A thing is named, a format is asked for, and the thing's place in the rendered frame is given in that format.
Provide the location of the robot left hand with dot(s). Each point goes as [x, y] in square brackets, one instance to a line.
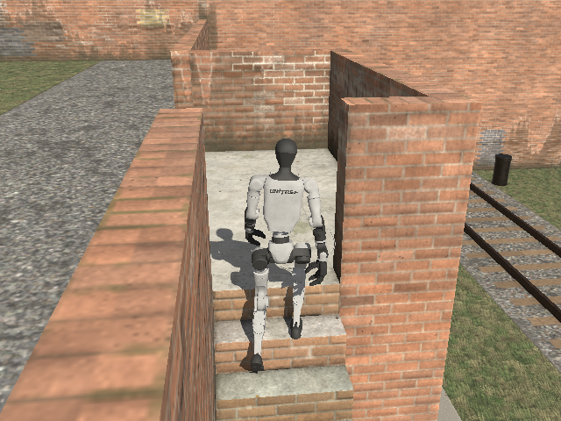
[258, 233]

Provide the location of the robot right hand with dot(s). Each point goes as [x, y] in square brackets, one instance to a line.
[320, 273]

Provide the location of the robot left thigh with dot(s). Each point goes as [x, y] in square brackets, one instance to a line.
[260, 269]

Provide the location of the left robot forearm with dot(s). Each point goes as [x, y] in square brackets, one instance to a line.
[249, 223]

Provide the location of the humanoid robot head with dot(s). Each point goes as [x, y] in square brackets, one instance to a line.
[285, 150]

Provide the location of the robot left upper arm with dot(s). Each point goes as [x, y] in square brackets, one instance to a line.
[256, 184]

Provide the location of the robot right upper arm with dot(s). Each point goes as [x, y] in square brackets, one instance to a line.
[311, 187]

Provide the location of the right robot forearm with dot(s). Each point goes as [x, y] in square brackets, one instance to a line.
[321, 243]

